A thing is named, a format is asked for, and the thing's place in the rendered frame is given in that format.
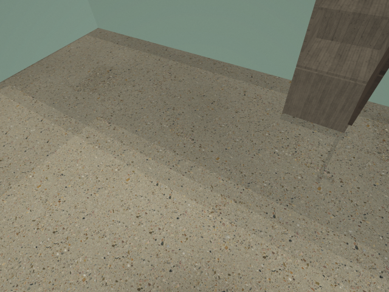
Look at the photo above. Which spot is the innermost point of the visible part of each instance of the cupboard door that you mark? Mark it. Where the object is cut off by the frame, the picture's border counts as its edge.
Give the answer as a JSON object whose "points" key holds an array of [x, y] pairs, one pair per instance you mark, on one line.
{"points": [[373, 82]]}

